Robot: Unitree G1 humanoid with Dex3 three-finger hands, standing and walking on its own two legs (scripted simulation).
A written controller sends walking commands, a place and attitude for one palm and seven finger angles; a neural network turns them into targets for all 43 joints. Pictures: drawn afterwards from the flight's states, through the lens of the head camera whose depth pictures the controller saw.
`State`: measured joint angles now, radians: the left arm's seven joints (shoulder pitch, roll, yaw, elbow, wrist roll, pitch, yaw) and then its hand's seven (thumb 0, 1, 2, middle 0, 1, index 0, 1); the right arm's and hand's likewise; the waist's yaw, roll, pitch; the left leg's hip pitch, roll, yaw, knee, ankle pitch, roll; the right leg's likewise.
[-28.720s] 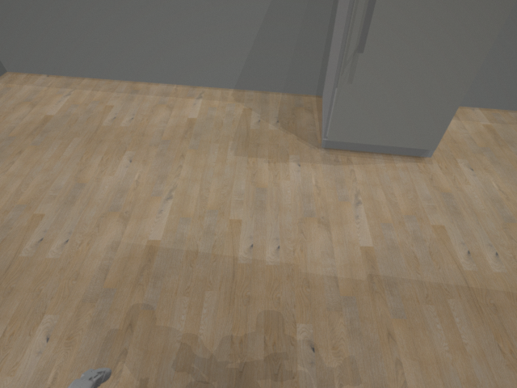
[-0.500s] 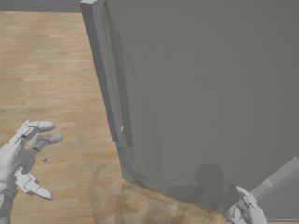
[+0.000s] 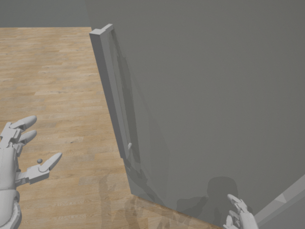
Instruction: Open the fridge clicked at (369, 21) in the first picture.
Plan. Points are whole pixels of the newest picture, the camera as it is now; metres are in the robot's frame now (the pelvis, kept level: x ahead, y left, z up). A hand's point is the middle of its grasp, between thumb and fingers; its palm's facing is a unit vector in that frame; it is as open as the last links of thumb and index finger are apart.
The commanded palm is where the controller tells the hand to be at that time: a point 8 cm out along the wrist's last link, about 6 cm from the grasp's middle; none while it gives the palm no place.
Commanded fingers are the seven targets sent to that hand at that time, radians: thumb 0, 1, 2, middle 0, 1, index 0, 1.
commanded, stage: draw the hand back to the body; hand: left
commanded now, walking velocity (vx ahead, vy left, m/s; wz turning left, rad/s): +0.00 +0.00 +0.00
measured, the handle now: (119, 108) +0.42 +0.16 +0.10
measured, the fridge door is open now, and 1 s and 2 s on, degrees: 71 71 71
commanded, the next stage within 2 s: step back with the hand held close in 0.56 s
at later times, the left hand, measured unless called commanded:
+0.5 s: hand (45, 161) +0.19 +0.25 +0.15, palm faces +0.46 -0.79 -0.41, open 7.5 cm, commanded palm +0.15 +0.29 +0.17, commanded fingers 0.00 0.90 0.90 -0.20 -0.30 -0.20 -0.30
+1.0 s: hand (42, 164) +0.19 +0.26 +0.14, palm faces +0.33 -0.82 -0.47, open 7.4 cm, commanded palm +0.13 +0.30 +0.18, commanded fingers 0.00 0.90 0.90 -0.20 -0.30 -0.20 -0.30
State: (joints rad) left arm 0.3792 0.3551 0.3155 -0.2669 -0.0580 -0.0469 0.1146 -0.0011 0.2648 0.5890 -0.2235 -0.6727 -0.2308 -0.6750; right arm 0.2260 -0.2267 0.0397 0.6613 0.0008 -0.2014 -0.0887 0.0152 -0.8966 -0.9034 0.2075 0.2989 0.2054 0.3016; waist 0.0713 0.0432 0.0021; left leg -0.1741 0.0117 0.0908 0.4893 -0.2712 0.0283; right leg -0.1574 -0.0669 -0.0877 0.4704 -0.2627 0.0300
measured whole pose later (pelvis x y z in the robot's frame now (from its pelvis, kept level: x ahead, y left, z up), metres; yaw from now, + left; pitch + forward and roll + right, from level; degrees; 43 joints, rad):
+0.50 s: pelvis +0.01 -0.02 +0.00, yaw +0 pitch -3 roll +0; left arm 0.47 0.35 0.34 -0.39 -0.06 -0.05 0.10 0.01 0.88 0.89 -0.21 -0.31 -0.21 -0.31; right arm 0.21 -0.24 0.00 0.66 0.00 -0.18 -0.09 0.01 -0.90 -0.90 0.20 0.30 0.20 0.30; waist 0.08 0.05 0.00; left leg -0.13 0.04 0.08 0.46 -0.27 0.00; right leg -0.11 -0.03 -0.10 0.44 -0.27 0.00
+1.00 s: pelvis -0.03 +0.00 +0.00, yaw -2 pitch -1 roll -1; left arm 0.54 0.42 0.40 -0.51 -0.04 -0.15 0.13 0.02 0.89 0.89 -0.21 -0.30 -0.22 -0.30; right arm 0.18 -0.21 0.00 0.55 0.01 -0.06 -0.08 0.01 -0.90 -0.90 0.20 0.30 0.20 0.30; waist 0.00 -0.04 0.07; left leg -0.27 0.03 0.12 0.52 -0.25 0.04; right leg -0.26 -0.05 -0.05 0.49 -0.22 0.03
